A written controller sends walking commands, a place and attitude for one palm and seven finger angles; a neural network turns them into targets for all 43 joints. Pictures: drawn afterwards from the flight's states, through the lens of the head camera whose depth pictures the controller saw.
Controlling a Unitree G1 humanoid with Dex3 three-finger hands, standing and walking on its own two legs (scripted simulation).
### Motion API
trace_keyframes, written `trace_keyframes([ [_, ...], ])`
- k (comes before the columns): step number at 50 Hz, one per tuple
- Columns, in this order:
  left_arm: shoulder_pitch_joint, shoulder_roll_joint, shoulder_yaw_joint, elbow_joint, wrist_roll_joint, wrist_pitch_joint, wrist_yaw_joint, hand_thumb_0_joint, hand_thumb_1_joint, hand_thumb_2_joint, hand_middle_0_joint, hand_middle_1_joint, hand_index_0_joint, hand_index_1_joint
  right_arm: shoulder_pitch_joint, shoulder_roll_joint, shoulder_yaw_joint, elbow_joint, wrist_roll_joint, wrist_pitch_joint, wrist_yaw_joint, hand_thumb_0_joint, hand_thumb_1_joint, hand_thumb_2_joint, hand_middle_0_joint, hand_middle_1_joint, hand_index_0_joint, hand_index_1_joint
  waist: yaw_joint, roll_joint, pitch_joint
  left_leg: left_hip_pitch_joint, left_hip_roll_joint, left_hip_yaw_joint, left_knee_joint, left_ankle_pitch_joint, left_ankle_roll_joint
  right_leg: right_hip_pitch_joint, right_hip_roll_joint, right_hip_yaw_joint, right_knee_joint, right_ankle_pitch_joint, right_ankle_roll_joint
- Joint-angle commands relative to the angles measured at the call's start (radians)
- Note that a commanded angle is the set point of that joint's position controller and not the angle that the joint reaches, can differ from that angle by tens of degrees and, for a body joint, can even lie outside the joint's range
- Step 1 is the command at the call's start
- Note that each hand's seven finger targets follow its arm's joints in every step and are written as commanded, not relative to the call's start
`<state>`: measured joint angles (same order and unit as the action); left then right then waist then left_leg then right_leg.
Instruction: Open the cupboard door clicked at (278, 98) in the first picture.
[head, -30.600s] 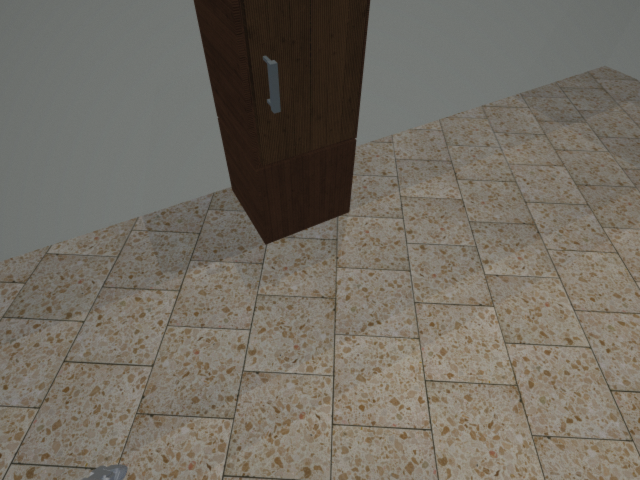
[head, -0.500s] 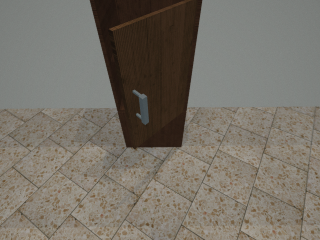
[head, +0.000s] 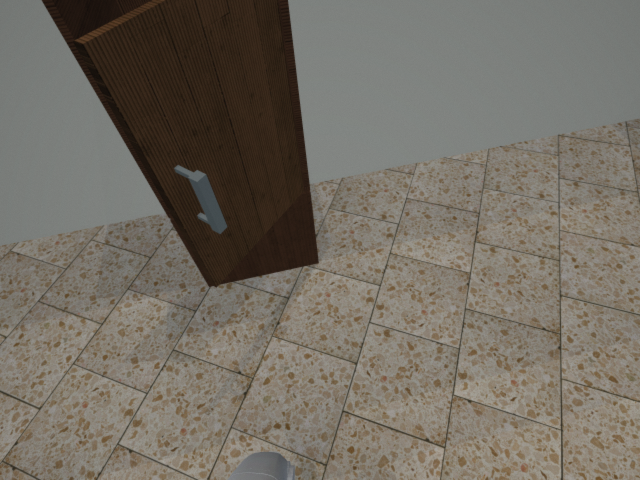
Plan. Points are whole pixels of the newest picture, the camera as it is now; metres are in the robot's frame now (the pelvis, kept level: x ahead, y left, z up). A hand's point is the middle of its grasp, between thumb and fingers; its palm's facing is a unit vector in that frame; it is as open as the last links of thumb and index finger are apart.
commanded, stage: walk to a spot facing it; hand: left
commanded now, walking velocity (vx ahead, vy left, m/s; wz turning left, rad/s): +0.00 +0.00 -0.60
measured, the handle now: (201, 199) +0.56 +0.28 -0.05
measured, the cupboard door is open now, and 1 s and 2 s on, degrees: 44 44 44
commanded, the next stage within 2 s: none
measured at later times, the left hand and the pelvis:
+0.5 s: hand (193, 476) +0.14 +0.21 -0.16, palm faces -0.21 -0.95 -0.25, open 7.4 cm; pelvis +0.01 +0.01 +0.00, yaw -16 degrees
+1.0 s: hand (284, 411) +0.23 +0.09 -0.15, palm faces -0.56 -0.80 -0.20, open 7.4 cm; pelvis +0.02 -0.02 +0.01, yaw -35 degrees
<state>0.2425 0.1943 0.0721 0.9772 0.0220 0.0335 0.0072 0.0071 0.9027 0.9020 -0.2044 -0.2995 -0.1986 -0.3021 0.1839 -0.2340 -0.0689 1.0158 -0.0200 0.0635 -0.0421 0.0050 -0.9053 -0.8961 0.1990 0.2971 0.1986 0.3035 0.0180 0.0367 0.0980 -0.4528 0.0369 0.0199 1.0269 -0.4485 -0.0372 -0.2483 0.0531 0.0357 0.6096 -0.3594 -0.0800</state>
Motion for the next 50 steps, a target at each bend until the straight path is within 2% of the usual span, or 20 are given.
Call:
trace_keyframes([
  [1,0.071,0.191,0.049,-0.056,-0.001,-0.022,0.027,0.000,0.900,0.900,-0.200,-0.300,-0.200,-0.300,-0.066,-0.046,-0.009,-0.124,0.007,-0.038,0.000,0.000,-0.900,-0.900,0.200,0.300,0.200,0.300,0.016,-0.142,-0.135,-0.118,0.010,-0.033,0.017,0.010,-0.021,0.228,-0.261,0.318,-0.188,0.772,-0.128],
  [10,0.082,0.212,0.062,-0.079,0.009,-0.013,0.024,0.000,0.900,0.900,-0.200,-0.300,-0.200,-0.300,-0.125,-0.047,-0.010,-0.182,0.020,-0.046,-0.002,0.000,-0.900,-0.900,0.200,0.300,0.200,0.300,0.029,-0.175,-0.142,-0.029,-0.028,-0.050,-0.199,0.006,-0.013,0.208,-0.232,0.434,-0.186,0.712,-0.126],
  [14,0.000,0.204,0.060,-0.107,0.000,-0.006,0.020,0.000,0.900,0.900,-0.200,-0.300,-0.200,-0.300,-0.004,-0.060,-0.010,-0.157,0.025,-0.058,-0.011,0.000,-0.900,-0.900,0.200,0.300,0.200,0.300,-0.042,-0.145,-0.156,0.258,-0.022,-0.060,-0.544,0.195,-0.001,0.007,-0.164,0.412,-0.116,0.585,-0.043],
  [15,0.000,0.165,0.050,-0.119,-0.006,-0.003,0.015,0.000,0.900,0.900,-0.200,-0.300,-0.200,-0.300,0.031,-0.110,-0.018,-0.151,0.017,-0.065,-0.013,0.000,-0.900,-0.900,0.200,0.300,0.200,0.300,-0.050,-0.011,-0.162,0.417,0.094,-0.171,-0.671,0.239,0.035,-0.165,-0.068,0.334,-0.046,0.340,0.012],
  [16,0.019,0.116,0.039,-0.146,-0.016,-0.005,0.000,0.000,0.900,0.900,-0.200,-0.300,-0.200,-0.300,0.055,-0.211,-0.035,-0.164,-0.003,-0.073,-0.016,0.000,-0.900,-0.900,0.200,0.300,0.200,0.300,-0.046,0.258,-0.163,0.496,0.362,-0.432,-0.737,0.358,0.157,-0.334,0.048,0.152,0.156,-0.116,0.077],
  [17,-0.013,0.146,0.041,-0.173,-0.006,-0.014,-0.010,0.000,0.900,0.900,-0.200,-0.300,-0.200,-0.300,0.072,-0.230,-0.034,-0.179,-0.011,-0.068,-0.021,0.000,-0.900,-0.900,0.200,0.300,0.200,0.300,-0.051,0.203,-0.134,0.376,0.487,-0.502,-0.749,0.411,0.262,-0.337,0.008,0.042,0.379,-0.281,0.112],
  [18,-0.028,0.148,0.044,-0.187,0.008,-0.016,-0.022,0.000,0.900,0.900,-0.200,-0.300,-0.200,-0.300,0.055,-0.233,-0.031,-0.196,-0.021,-0.072,-0.019,0.000,-0.900,-0.900,0.200,0.300,0.200,0.300,-0.044,0.079,-0.113,0.293,0.470,-0.477,-0.738,0.439,0.289,-0.345,-0.026,0.030,0.505,-0.257,0.122],
  [20,-0.046,0.138,0.046,-0.164,0.006,-0.006,-0.028,0.000,0.900,0.900,-0.200,-0.300,-0.200,-0.300,0.019,-0.175,-0.014,-0.194,-0.022,-0.074,-0.016,0.000,-0.900,-0.900,0.200,0.300,0.200,0.300,-0.017,0.227,-0.102,0.278,0.328,-0.261,-0.661,0.667,0.213,-0.345,-0.056,0.010,0.551,-0.188,0.130],
  [22,-0.058,0.118,0.033,-0.177,-0.003,-0.001,-0.041,0.000,0.900,0.900,-0.200,-0.300,-0.200,-0.300,-0.003,-0.168,-0.016,-0.203,-0.027,-0.071,-0.016,0.000,-0.900,-0.900,0.200,0.300,0.200,0.300,-0.012,0.213,-0.135,0.307,0.265,-0.093,-0.588,0.783,0.164,-0.251,-0.067,-0.052,0.366,-0.183,0.121],
  [26,0.019,0.139,0.037,-0.152,-0.006,-0.009,-0.049,0.000,0.900,0.900,-0.200,-0.300,-0.200,-0.300,0.006,-0.209,-0.033,-0.203,-0.011,-0.056,-0.005,0.000,-0.900,-0.900,0.200,0.300,0.200,0.300,0.015,0.117,-0.150,0.170,0.210,0.008,-0.425,0.556,0.070,0.061,-0.010,-0.148,-0.034,0.117,0.091],
  [27,0.077,0.206,0.050,-0.139,0.000,-0.014,-0.042,0.000,0.900,0.900,-0.200,-0.300,-0.200,-0.300,-0.004,-0.171,-0.029,-0.221,-0.002,-0.052,0.001,0.000,-0.900,-0.900,0.200,0.300,0.200,0.300,0.045,-0.054,-0.149,0.032,0.136,0.060,-0.263,0.311,0.014,0.191,-0.125,0.029,-0.172,0.315,0.046],
  [28,0.097,0.337,0.072,-0.138,0.010,-0.017,-0.022,0.000,0.900,0.900,-0.200,-0.300,-0.200,-0.300,-0.027,-0.088,-0.011,-0.263,0.011,-0.050,0.008,0.000,-0.900,-0.900,0.200,0.300,0.200,0.300,0.062,-0.391,-0.149,-0.148,-0.001,0.114,-0.015,-0.190,-0.038,0.206,-0.414,0.458,-0.292,0.504,-0.084],
  [29,0.120,0.361,0.070,-0.140,0.002,-0.011,-0.015,0.000,0.900,0.900,-0.200,-0.300,-0.200,-0.300,-0.035,-0.127,-0.006,-0.265,0.011,-0.041,0.006,0.000,-0.900,-0.900,0.200,0.300,0.200,0.300,0.092,-0.312,-0.161,-0.127,0.031,-0.021,0.103,-0.220,-0.016,0.138,-0.453,0.481,-0.299,0.343,-0.167],
  [33,-0.046,0.252,0.053,-0.168,0.011,-0.003,0.007,0.000,0.900,0.900,-0.200,-0.300,-0.200,-0.300,-0.021,-0.095,-0.003,-0.217,0.010,-0.049,0.007,0.000,-0.900,-0.900,0.200,0.300,0.200,0.300,0.006,-0.269,-0.153,-0.049,0.036,-0.018,-0.007,-0.076,-0.020,0.055,-0.282,0.306,-0.191,0.490,-0.127],
  [37,-0.101,0.251,0.047,-0.167,0.002,0.004,0.003,0.000,0.900,0.900,-0.200,-0.300,-0.200,-0.300,0.109,-0.073,0.003,-0.162,0.014,-0.054,0.007,0.000,-0.900,-0.900,0.200,0.300,0.200,0.300,-0.052,-0.164,-0.157,0.205,-0.011,0.029,-0.407,0.119,-0.015,-0.072,-0.222,0.298,-0.147,0.372,-0.065],
  [38,-0.120,0.230,0.040,-0.174,-0.005,0.010,-0.001,0.000,0.900,0.900,-0.200,-0.300,-0.200,-0.300,0.156,-0.099,0.001,-0.146,0.011,-0.059,0.004,0.000,-0.900,-0.900,0.200,0.300,0.200,0.300,-0.076,-0.112,-0.154,0.326,0.011,0.010,-0.548,0.179,-0.005,-0.180,-0.173,0.260,-0.110,0.247,-0.015],
  [40,-0.106,0.144,0.015,-0.215,-0.013,0.014,-0.017,0.000,0.900,0.900,-0.200,-0.300,-0.200,-0.300,0.188,-0.264,-0.026,-0.169,-0.014,-0.075,-0.004,0.000,-0.900,-0.900,0.200,0.300,0.200,0.300,-0.072,0.299,-0.131,0.339,0.457,-0.480,-0.817,0.127,0.179,-0.370,0.009,0.004,0.321,-0.252,0.101],
  [41,-0.121,0.178,0.027,-0.228,-0.006,0.007,-0.030,0.000,0.900,0.900,-0.200,-0.300,-0.200,-0.300,0.160,-0.281,-0.024,-0.191,-0.018,-0.078,-0.002,0.000,-0.900,-0.900,0.200,0.300,0.200,0.300,-0.067,0.163,-0.118,0.205,0.494,-0.495,-0.818,0.093,0.252,-0.321,-0.052,0.042,0.462,-0.228,0.103],
  [46,-0.147,0.105,0.015,-0.189,-0.005,0.010,-0.053,0.000,0.900,0.900,-0.200,-0.300,-0.200,-0.300,0.116,-0.186,-0.006,-0.172,-0.025,-0.082,-0.006,0.000,-0.900,-0.900,0.200,0.300,0.200,0.300,-0.040,0.182,-0.126,0.329,0.271,-0.017,-0.631,0.693,0.139,-0.260,-0.072,-0.092,0.349,-0.124,0.119],
  [50,-0.143,0.102,0.010,-0.187,-0.004,-0.009,-0.063,0.000,0.900,0.900,-0.200,-0.300,-0.200,-0.300,0.170,-0.212,-0.019,-0.142,-0.020,-0.078,0.009,0.000,-0.900,-0.900,0.200,0.300,0.200,0.300,-0.058,0.176,-0.154,0.328,0.288,0.039,-0.584,0.417,0.105,-0.079,-0.034,-0.172,0.031,-0.091,0.085],
])
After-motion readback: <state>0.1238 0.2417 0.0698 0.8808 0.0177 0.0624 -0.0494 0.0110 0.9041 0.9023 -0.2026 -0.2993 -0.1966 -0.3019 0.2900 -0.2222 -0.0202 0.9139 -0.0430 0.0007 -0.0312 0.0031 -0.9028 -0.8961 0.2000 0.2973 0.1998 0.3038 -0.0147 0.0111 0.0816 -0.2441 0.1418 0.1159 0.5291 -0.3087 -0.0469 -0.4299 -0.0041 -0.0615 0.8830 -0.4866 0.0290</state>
